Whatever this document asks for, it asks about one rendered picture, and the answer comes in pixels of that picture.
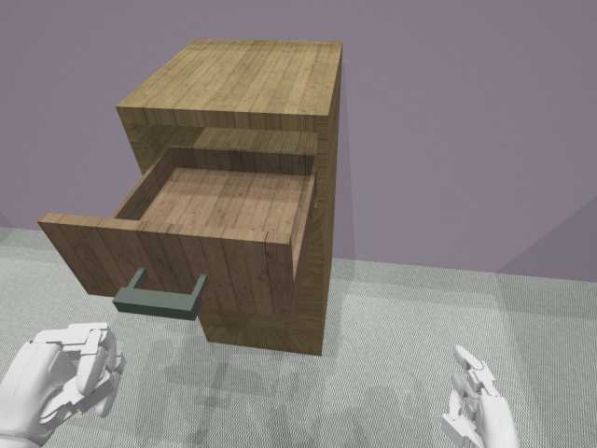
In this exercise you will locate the drawer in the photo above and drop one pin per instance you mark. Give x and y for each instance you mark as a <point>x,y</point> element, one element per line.
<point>241,216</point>

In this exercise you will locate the handle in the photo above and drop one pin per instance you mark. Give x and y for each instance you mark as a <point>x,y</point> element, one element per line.
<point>132,300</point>

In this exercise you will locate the cabinet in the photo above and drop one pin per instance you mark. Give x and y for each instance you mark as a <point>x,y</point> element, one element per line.
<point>274,95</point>

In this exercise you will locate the right robot hand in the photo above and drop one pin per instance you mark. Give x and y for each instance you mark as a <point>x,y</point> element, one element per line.
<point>483,404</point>

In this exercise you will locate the left robot hand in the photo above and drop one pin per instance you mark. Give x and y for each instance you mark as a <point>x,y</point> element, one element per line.
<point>78,360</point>

